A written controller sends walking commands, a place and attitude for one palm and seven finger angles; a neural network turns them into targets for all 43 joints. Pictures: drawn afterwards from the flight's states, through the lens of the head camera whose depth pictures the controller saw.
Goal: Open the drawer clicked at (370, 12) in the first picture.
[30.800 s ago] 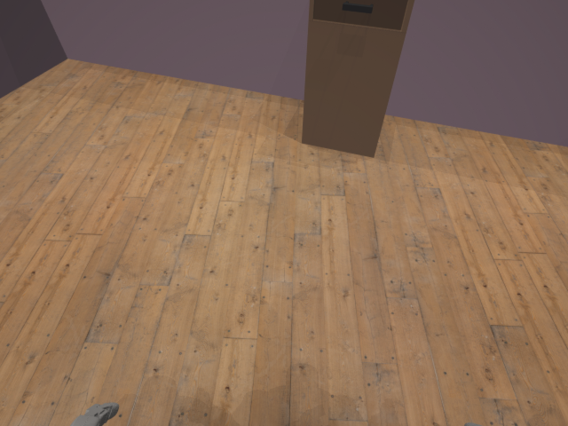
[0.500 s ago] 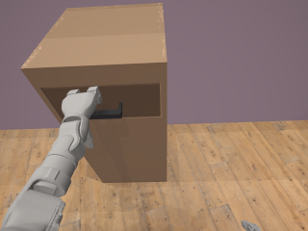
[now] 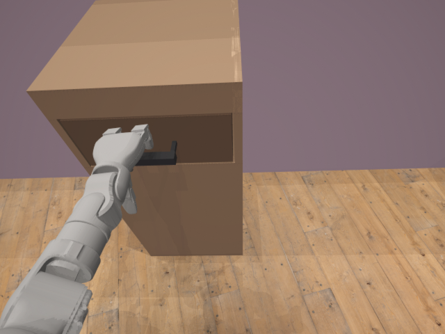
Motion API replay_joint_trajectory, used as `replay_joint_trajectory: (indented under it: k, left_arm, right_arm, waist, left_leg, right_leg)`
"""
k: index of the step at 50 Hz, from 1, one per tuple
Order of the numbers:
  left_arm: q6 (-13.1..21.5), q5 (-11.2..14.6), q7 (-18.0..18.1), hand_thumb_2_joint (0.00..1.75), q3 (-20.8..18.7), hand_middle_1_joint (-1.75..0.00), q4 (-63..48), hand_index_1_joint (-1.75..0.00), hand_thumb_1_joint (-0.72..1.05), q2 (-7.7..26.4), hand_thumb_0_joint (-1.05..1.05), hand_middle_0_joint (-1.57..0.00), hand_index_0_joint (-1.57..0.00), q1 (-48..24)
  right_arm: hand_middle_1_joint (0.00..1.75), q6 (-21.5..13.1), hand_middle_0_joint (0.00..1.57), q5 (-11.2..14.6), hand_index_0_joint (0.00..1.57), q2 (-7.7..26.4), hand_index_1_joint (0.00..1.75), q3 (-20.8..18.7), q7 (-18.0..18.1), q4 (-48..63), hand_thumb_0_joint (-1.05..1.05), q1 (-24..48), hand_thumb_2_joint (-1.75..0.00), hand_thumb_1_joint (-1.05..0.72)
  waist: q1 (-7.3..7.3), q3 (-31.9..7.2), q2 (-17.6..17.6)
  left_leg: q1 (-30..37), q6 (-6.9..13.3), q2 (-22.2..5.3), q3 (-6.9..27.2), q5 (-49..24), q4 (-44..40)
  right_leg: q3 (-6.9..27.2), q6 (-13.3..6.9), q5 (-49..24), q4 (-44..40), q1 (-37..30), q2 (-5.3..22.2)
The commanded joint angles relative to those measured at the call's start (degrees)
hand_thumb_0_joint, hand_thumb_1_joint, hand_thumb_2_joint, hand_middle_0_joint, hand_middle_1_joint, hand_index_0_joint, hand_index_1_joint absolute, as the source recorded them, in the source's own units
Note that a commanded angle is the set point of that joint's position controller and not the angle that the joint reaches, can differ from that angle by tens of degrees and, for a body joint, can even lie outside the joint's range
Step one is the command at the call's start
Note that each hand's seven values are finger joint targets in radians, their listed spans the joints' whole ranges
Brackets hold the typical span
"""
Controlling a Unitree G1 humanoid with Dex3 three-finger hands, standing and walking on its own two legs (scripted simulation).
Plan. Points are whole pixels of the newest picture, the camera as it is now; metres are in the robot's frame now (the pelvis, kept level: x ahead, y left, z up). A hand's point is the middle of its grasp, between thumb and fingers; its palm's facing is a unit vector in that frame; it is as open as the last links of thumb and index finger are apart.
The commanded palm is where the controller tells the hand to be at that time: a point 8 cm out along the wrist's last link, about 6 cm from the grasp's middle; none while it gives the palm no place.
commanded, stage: re-aim the fingers above the handle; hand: left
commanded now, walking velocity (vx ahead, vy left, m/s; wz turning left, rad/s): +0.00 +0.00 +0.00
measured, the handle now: (151, 152) +0.50 +0.19 +0.01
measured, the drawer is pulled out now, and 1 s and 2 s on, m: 0.00 0.00 0.00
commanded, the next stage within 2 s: lower the fingers behind the handle in 1.66 s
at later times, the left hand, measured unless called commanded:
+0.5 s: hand (138, 179) +0.40 +0.18 +0.05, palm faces -0.15 -0.07 -0.99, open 13.8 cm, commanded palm +0.40 +0.20 +0.12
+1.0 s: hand (158, 178) +0.39 +0.14 +0.05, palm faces -0.12 -0.11 -0.99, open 13.8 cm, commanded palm +0.40 +0.18 +0.12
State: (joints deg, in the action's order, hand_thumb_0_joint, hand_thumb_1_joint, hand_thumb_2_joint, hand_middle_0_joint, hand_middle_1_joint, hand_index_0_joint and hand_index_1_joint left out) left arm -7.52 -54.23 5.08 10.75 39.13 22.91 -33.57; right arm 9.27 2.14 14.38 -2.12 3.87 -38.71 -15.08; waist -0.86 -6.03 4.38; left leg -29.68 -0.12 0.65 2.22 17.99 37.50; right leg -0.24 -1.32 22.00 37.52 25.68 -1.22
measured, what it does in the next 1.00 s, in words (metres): stands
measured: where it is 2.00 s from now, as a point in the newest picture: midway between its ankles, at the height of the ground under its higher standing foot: outside the picture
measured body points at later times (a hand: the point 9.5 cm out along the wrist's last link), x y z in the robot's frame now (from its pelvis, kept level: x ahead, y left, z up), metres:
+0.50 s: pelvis +0.00 +0.00 +0.00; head +0.04 -0.02 +0.45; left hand +0.40 +0.19 +0.10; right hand +0.10 -0.27 -0.13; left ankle +0.00 +0.13 -0.72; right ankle -0.04 -0.11 -0.72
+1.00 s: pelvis +0.00 +0.01 +0.00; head +0.04 -0.02 +0.45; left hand +0.39 +0.15 +0.10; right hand +0.10 -0.26 -0.13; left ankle +0.00 +0.13 -0.72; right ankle -0.04 -0.11 -0.72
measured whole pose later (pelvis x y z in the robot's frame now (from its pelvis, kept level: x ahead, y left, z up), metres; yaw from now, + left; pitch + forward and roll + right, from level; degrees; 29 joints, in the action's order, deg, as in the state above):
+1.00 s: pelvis +0.00 +0.01 +0.00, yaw +0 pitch +9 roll +0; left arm 2.1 -53.5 3.2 15.1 29.0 20.5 -29.4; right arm 6.6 1.4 15.2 -3.0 5.1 -38.4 -15.4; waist -0.6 -5.1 3.5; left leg -29.5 0.2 1.3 2.4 18.1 38.2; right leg -0.5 -0.9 22.1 37.9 25.2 -0.6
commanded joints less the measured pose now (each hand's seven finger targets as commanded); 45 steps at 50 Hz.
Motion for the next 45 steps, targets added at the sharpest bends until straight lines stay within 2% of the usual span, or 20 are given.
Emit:
replay_joint_trajectory:
  k: [1, 5, 9, 12, 15, 18, 21, 23, 25, 26, 27, 29, 30, 31, 34, 35, 38, 40, 41, 45]
  left_arm:
    - [8.39, -1.27, 1.95, 0.30, -4.38, -1.20, -16.68, -1.20, -0.50, 9.98, 0.00, -0.30, -0.30, -28.74]
    - [10.10, -3.61, 8.74, 0.30, -17.42, -1.20, -11.85, -1.20, -0.50, 21.27, 0.00, -0.30, -0.30, -25.11]
    - [4.52, -5.95, 14.82, 0.30, -16.43, -1.20, -8.08, -1.20, -0.50, 19.23, 0.00, -0.30, -0.30, -21.52]
    - [-1.54, -5.94, 13.70, 0.30, -13.09, -1.20, -4.10, -1.20, -0.50, 16.41, 0.00, -0.30, -0.30, -16.92]
    - [-4.96, -2.92, 7.79, 0.30, -5.80, -1.20, -4.25, -1.20, -0.50, 10.25, 0.00, -0.30, -0.30, -18.74]
    - [-1.48, 0.53, 1.20, 0.30, -0.19, -1.20, -14.02, -1.20, -0.50, 5.72, 0.00, -0.30, -0.30, -22.65]
    - [6.35, 1.54, -1.38, 0.30, 3.16, -1.20, -22.61, -1.20, -0.50, 3.39, 0.00, -0.30, -0.30, -29.12]
    - [10.75, -0.32, 0.65, 0.30, -0.61, -1.20, -23.45, -1.20, -0.50, 7.05, 0.00, -0.30, -0.30, -29.03]
    - [12.71, -1.73, 4.37, 0.30, -6.51, -1.20, -21.71, -1.20, -0.50, 12.09, 0.00, -0.30, -0.30, -30.41]
    - [13.01, -2.51, 6.83, 0.30, -7.70, -1.20, -20.34, -1.20, -0.50, 12.27, 0.00, -0.30, -0.30, -31.48]
    - [12.09, -3.15, 9.28, 0.30, -13.03, -1.20, -15.82, -1.20, -0.50, 16.67, 0.00, -0.30, -0.30, -29.15]
    - [8.73, -4.61, 14.02, 0.30, -17.13, -1.20, -12.18, -1.20, -0.50, 19.81, 0.00, -0.30, -0.30, -26.73]
    - [6.16, -5.08, 15.94, 0.30, -16.68, -1.20, -10.56, -1.20, -0.50, 18.74, 0.00, -0.30, -0.30, -24.99]
    - [3.30, -5.48, 17.20, 0.30, -12.29, -1.20, -8.25, -1.20, -0.50, 13.90, 0.00, -0.30, -0.30, -25.46]
    - [-5.47, -6.57, 16.58, 0.30, -11.00, -1.20, -0.63, -1.20, -0.50, 14.15, 0.00, -0.30, -0.30, -21.44]
    - [-8.03, -6.14, 14.60, 0.30, -10.50, -1.20, 2.01, -1.20, -0.50, 14.04, 0.00, -0.30, -0.30, -19.11]
    - [-11.20, -2.65, 5.97, 0.30, -3.90, -1.20, 0.87, -1.20, -0.50, 9.68, 0.00, -0.30, -0.30, -20.28]
    - [-7.74, 0.77, -0.32, 0.30, 2.86, -1.20, -7.35, -1.20, -0.50, 2.25, 0.00, -0.30, -0.30, -24.63]
    - [-4.50, 2.08, -2.76, 0.30, 3.50, -1.20, -11.95, -1.20, -0.50, 1.96, 0.00, -0.30, -0.30, -25.80]
    - [8.03, 2.39, -3.35, 0.30, 3.12, -1.20, -26.60, -1.20, -0.50, 3.11, 0.00, -0.30, -0.30, -28.73]
  right_arm:
    - [0.30, -2.67, 0.20, -0.58, 0.20, 6.68, 0.30, -2.79, 1.17, 6.70, 0.00, 0.62, -0.90, -0.90]
    - [0.30, -2.62, 0.20, -0.82, 0.20, 6.53, 0.30, -2.73, 1.10, 5.67, 0.00, -0.27, -0.90, -0.90]
    - [0.30, -3.67, 0.20, -0.67, 0.20, 6.01, 0.30, -2.56, 0.03, 5.82, 0.00, 1.06, -0.90, -0.90]
    - [0.30, -3.33, 0.20, -0.45, 0.20, 7.05, 0.30, -2.80, -0.67, 6.29, 0.00, 0.40, -0.90, -0.90]
    - [0.30, -2.71, 0.20, 0.40, 0.20, 8.56, 0.30, -3.09, -0.38, 7.10, 0.00, 0.74, -0.90, -0.90]
    - [0.30, -2.76, 0.20, 0.48, 0.20, 8.51, 0.30, -3.43, 0.66, 8.28, 0.00, 1.70, -0.90, -0.90]
    - [0.30, -4.15, 0.20, -0.15, 0.20, 7.41, 0.30, -3.04, 1.70, 7.47, 0.00, 1.53, -0.90, -0.90]
    - [0.30, -4.52, 0.20, -0.67, 0.20, 6.66, 0.30, -2.94, 1.76, 6.56, 0.00, 0.46, -0.90, -0.90]
    - [0.30, -4.28, 0.20, -0.72, 0.20, 6.53, 0.30, -3.25, 1.57, 5.49, 0.00, -0.39, -0.90, -0.90]
    - [0.30, -4.63, 0.20, -0.73, 0.20, 5.98, 0.30, -3.01, 1.32, 5.19, 0.00, -0.58, -0.90, -0.90]
    - [0.30, -4.54, 0.20, -0.53, 0.20, 6.11, 0.30, -3.03, 1.11, 4.60, 0.00, -0.61, -0.90, -0.90]
    - [0.30, -4.63, 0.20, -0.52, 0.20, 5.52, 0.30, -2.26, 0.90, 4.74, 0.00, 0.89, -0.90, -0.90]
    - [0.30, -4.58, 0.20, -0.75, 0.20, 5.55, 0.30, -2.05, 0.45, 4.85, 0.00, 1.81, -0.90, -0.90]
    - [0.30, -4.64, 0.20, -0.73, 0.20, 5.17, 0.30, -1.82, -0.12, 4.72, 0.00, 2.38, -0.90, -0.90]
    - [0.30, -3.73, 0.20, -0.90, 0.20, 6.55, 0.30, -1.79, -0.96, 4.77, 0.00, 2.80, -0.90, -0.90]
    - [0.30, -2.94, 0.20, -0.70, 0.20, 7.14, 0.30, -1.87, -0.90, 5.38, 0.00, 3.04, -0.90, -0.90]
    - [0.30, -1.64, 0.20, 0.35, 0.20, 8.62, 0.30, -1.82, -0.13, 7.45, 0.00, 3.16, -0.90, -0.90]
    - [0.30, -1.77, 0.20, 0.44, 0.20, 8.61, 0.30, -2.32, 0.71, 8.69, 0.00, 3.32, -0.90, -0.90]
    - [0.30, -2.23, 0.20, 0.41, 0.20, 8.62, 0.30, -2.43, 1.22, 8.97, 0.00, 3.62, -0.90, -0.90]
    - [0.30, -4.48, 0.20, -0.61, 0.20, 6.74, 0.30, -2.46, 1.90, 8.01, 0.00, 1.90, -0.90, -0.90]
  waist:
    - [-1.86, -19.52, -3.20]
    - [2.08, -20.28, -4.31]
    - [3.57, -20.75, -2.20]
    - [2.66, -22.27, -4.80]
    - [-1.51, -20.91, -9.72]
    - [-3.79, -19.84, -9.33]
    - [-5.53, -17.04, -3.41]
    - [-4.06, -17.49, -0.16]
    - [-2.23, -17.71, 0.37]
    - [-1.62, -19.22, -0.20]
    - [-0.16, -17.45, -1.73]
    - [2.24, -18.87, -2.02]
    - [3.27, -20.27, -2.18]
    - [2.25, -19.47, -1.35]
    - [2.86, -21.71, -3.98]
    - [2.68, -23.22, -6.54]
    - [-0.85, -20.83, -11.69]
    - [-4.33, -19.74, -13.06]
    - [-4.98, -18.37, -11.36]
    - [-4.01, -21.00, -0.85]
  left_leg:
    - [14.32, 3.11, 2.04, -2.69, -19.58, -0.99]
    - [8.81, 2.29, 1.97, -2.86, -19.64, -0.94]
    - [7.28, 1.51, 1.60, -4.74, -19.71, -1.55]
    - [7.47, 1.69, 1.55, -5.65, -20.11, -2.05]
    - [9.26, 2.85, 1.54, -5.83, -19.05, -2.36]
    - [13.54, 3.77, 1.98, -4.70, -19.52, -2.26]
    - [17.78, 3.93, 2.01, -2.60, -19.77, -1.77]
    - [19.10, 3.35, 1.78, -1.51, -20.18, -0.96]
    - [17.94, 2.57, 1.57, -1.33, -20.18, -0.61]
    - [16.67, 2.35, 1.70, -1.69, -19.90, -0.34]
    - [13.54, 1.97, 1.71, -1.65, -18.79, -0.52]
    - [9.31, 1.41, 2.03, -2.67, -17.85, -1.01]
    - [8.40, 1.11, 2.22, -3.16, -18.30, -1.38]
    - [8.47, 0.88, 1.94, -3.85, -18.00, -1.39]
    - [8.08, 0.94, 1.50, -5.50, -19.02, -2.10]
    - [7.62, 1.16, 1.72, -5.79, -18.90, -2.17]
    - [8.01, 2.58, 1.73, -6.04, -17.31, -2.86]
    - [11.28, 3.50, 2.01, -5.12, -18.45, -2.45]
    - [12.56, 3.84, 2.20, -4.68, -18.39, -2.15]
    - [20.08, 3.84, 2.39, -1.86, -24.40, -0.85]
  right_leg:
    - [-0.15, -0.48, -24.04, -4.08, -3.81, -0.97]
    - [-0.22, -1.15, -23.38, -2.25, -6.80, -1.16]
    - [-0.72, -1.31, -23.23, -1.74, -6.81, -1.46]
    - [-0.64, -0.72, -25.95, -2.90, -9.27, -1.47]
    - [-0.47, 0.38, -28.00, -5.31, -9.61, -1.25]
    - [-0.36, 0.96, -29.21, -6.14, -7.96, -1.06]
    - [-0.45, 0.31, -23.27, -5.92, -2.10, -1.19]
    - [-0.64, -0.50, -20.06, -4.87, 0.79, -1.37]
    - [-1.19, -1.25, -18.65, -4.00, 1.03, -1.60]
    - [-1.15, -1.17, -18.78, -3.15, 0.74, -1.57]
    - [-1.58, -1.57, -18.22, -2.60, 0.13, -1.81]
    - [-1.49, -1.64, -18.57, -1.70, -2.79, -1.70]
    - [-1.51, -1.64, -19.20, -1.68, -4.69, -1.77]
    - [-1.91, -1.45, -19.17, -1.63, -3.35, -1.69]
    - [-1.34, -1.01, -22.42, -2.53, -6.87, -1.65]
    - [-0.83, -0.62, -23.95, -3.17, -9.34, -1.61]
    - [-0.69, 0.76, -27.79, -5.28, -10.94, -0.81]
    - [-0.72, 1.28, -30.47, -6.36, -9.73, -0.62]
    - [-0.54, 1.39, -29.96, -6.37, -7.95, -0.56]
    - [-0.33, -0.14, -26.49, -4.61, -4.17, -1.14]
